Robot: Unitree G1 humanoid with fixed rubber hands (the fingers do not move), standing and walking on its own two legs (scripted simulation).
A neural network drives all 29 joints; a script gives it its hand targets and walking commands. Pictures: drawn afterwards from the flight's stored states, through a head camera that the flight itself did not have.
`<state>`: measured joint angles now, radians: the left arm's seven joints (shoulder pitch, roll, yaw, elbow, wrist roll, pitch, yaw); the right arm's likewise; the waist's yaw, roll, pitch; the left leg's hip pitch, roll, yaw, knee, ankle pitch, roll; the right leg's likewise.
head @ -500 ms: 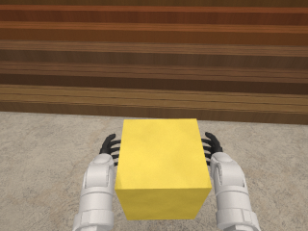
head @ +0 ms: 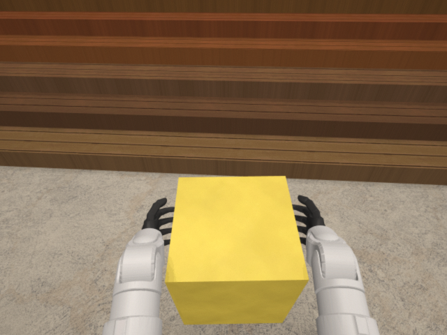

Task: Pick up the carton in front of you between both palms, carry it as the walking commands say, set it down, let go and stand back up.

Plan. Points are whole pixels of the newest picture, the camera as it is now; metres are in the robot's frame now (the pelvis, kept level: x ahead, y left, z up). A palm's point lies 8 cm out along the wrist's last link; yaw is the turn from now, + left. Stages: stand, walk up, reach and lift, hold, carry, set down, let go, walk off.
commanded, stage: carry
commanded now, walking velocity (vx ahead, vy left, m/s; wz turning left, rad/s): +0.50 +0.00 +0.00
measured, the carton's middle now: (232, 253) +0.29 +0.00 -0.02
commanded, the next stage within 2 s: none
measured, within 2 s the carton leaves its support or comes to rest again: neither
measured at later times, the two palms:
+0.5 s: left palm (178, 161) +0.46 +0.12 +0.09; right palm (311, 164) +0.45 -0.18 +0.08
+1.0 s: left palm (185, 106) +0.79 +0.15 +0.05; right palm (276, 105) +0.79 -0.15 +0.05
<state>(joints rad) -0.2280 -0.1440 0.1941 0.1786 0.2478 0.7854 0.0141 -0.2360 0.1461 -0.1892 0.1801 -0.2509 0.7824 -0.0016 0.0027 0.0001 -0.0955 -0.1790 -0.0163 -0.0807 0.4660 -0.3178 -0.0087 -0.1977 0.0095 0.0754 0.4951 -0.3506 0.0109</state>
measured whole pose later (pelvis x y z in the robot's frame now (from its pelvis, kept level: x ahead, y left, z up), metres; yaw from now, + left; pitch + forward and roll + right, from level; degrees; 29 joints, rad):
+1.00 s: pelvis +0.52 +0.00 -0.03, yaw -1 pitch +3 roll +2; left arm -0.15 -0.13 0.13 -0.32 0.11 1.19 0.09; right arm -0.16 0.13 -0.08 -0.30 -0.12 1.18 -0.09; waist -0.01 -0.04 -0.05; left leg -0.49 0.01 0.27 0.57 -0.14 0.11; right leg -0.08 -0.10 -0.10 0.87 -0.46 0.01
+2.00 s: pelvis +1.16 -0.02 -0.01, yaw +0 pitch +6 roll +0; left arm -0.87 0.03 0.31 0.08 0.06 1.34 0.14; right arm -0.88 0.02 -0.27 0.10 -0.08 1.30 -0.14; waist -0.07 -0.02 0.04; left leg -0.41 -0.01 0.14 0.56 -0.26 0.07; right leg -0.54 0.01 -0.03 1.43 -0.43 -0.05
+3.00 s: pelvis +1.82 -0.05 +0.27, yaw -1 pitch +4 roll +0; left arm -0.97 0.03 0.40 0.19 0.15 1.38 0.09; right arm -1.00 -0.03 -0.26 0.29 -0.01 1.32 -0.18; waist -0.18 0.00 -0.04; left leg -0.27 0.00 0.14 0.48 -0.28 0.08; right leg -1.09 -0.03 -0.05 1.92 -0.45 -0.12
